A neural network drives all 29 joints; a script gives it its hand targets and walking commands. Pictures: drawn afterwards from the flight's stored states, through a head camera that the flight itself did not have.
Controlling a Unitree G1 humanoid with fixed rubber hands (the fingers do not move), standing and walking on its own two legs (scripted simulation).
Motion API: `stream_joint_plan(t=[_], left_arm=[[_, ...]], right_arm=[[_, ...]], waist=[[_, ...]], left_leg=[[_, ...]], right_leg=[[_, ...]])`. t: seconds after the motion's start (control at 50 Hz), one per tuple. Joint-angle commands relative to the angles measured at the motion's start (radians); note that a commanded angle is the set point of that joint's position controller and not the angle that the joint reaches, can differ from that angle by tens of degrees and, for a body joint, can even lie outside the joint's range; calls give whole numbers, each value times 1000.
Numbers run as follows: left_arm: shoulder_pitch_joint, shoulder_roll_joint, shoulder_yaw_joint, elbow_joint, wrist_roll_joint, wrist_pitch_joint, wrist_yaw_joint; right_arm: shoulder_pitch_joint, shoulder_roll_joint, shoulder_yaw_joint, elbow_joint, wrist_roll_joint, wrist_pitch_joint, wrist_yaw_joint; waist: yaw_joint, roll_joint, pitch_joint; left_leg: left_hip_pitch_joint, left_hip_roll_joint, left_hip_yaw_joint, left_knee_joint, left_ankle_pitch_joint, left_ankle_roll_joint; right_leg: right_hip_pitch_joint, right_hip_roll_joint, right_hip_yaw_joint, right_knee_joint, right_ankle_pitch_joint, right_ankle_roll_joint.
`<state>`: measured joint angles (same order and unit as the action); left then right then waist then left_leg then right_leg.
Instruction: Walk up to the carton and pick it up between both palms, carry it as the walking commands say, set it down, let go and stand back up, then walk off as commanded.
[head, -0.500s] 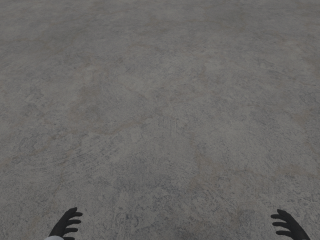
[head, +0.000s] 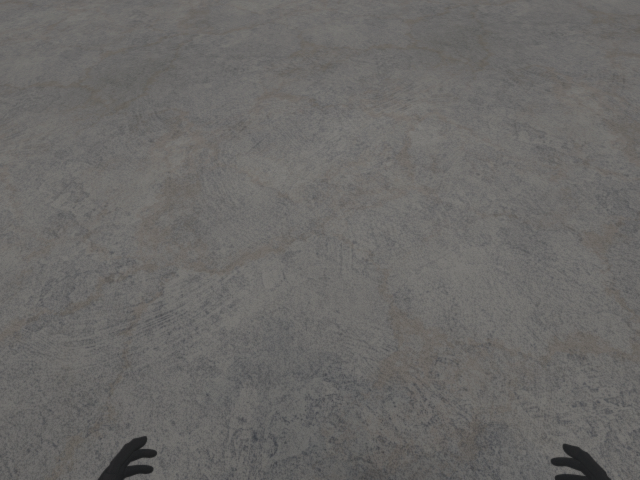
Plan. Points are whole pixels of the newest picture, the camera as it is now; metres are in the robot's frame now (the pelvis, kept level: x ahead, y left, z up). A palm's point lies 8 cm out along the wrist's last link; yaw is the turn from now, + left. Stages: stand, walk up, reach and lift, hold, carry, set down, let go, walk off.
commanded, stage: stand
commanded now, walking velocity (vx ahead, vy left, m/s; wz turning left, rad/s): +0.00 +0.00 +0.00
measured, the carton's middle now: out of the picture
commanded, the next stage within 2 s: walk up in 0.64 s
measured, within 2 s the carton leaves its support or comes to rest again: neither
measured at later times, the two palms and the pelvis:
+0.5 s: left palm out of the picture +0.10 +0.31 -0.10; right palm out of the picture +0.11 -0.31 -0.10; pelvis +0.00 +0.00 +0.00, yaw +0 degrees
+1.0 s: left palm out of the picture +0.08 +0.31 -0.11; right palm out of the picture +0.12 -0.29 -0.12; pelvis +0.00 +0.00 -0.01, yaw +6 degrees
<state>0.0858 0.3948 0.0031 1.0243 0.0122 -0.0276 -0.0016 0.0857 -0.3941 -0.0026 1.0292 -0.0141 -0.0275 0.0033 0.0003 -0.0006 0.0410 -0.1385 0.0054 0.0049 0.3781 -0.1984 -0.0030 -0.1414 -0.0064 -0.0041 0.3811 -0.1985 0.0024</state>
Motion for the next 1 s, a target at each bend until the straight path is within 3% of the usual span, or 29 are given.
stream_joint_plan(t=[0.0, 0.8, 0.82, 0.84, 0.86, 0.88, 0.9, 0.92, 0.94, 0.96, 0.98], left_arm=[[-46, 172, 31, -38, 0, -9, 5], [-40, 176, 32, -9, -1, -1, 9], [-7, 123, 54, -27, -10, 47, 7], [-8, 128, 63, -87, 1, 48, 19], [63, 122, 62, -100, 7, 46, 23], [111, 123, 65, -108, 9, 43, 29], [144, 146, 73, -111, 11, 39, 33], [155, 175, 84, -123, 15, 47, 35], [130, 181, 82, -145, 21, 51, 37], [110, 160, 79, -160, 28, 52, 36], [82, 133, 78, -173, 30, 53, 33]], right_arm=[[-47, -171, -31, -37, 0, -9, -5], [-39, -178, -32, -11, 1, -1, -9], [95, -139, -60, -11, 7, 67, 1], [-30, -127, -68, -69, 6, 69, 17], [-56, -134, -79, -108, 8, 72, 28], [-60, -127, -80, -129, 8, 73, 32], [-62, -109, -76, -153, 10, 72, 33], [-43, -65, -64, -165, 9, 72, 33], [-30, -34, -57, -184, 0, 78, 30], [-25, -32, -52, -195, -11, 84, 28], [-23, -29, -52, -196, -8, 86, 32]], waist=[[1, 1, -54], [1, 1, -61], [-14, -63, -63], [15, 60, 56], [31, 106, 13], [41, 91, -21], [52, 14, -42], [65, -132, -60], [66, -255, -55], [52, -186, -54], [34, -144, -49]], left_leg=[[6, 113, -98, -73, 86, 32], [35, 122, -94, -92, 148, 30], [-15, 153, -153, -52, -90, 55], [-166, 146, -221, -26, 251, 70], [-169, 154, -236, 7, 348, 86], [-187, 137, -221, 60, 377, 77], [-251, 84, -170, 145, 344, 38], [-308, -5, -48, 276, 171, -3], [-368, -44, 0, 502, -290, -17], [-379, 1, -9, 610, -359, -25], [-348, 28, -25, 609, -345, -24]], right_leg=[[0, -114, 98, -77, 78, -34], [31, -122, 94, -97, 138, -30], [-38, -79, 4, 52, -135, 6], [-52, -107, -29, 134, -46, 24], [-57, -125, 3, 146, -58, 22], [-28, -151, 37, 123, -51, 7], [38, -208, 99, 56, 11, -27], [75, -313, 182, -52, 71, -99], [68, -439, 257, -98, 247, -192], [51, -452, 205, -71, 343, -213], [29, -410, 128, -43, 356, -192]])
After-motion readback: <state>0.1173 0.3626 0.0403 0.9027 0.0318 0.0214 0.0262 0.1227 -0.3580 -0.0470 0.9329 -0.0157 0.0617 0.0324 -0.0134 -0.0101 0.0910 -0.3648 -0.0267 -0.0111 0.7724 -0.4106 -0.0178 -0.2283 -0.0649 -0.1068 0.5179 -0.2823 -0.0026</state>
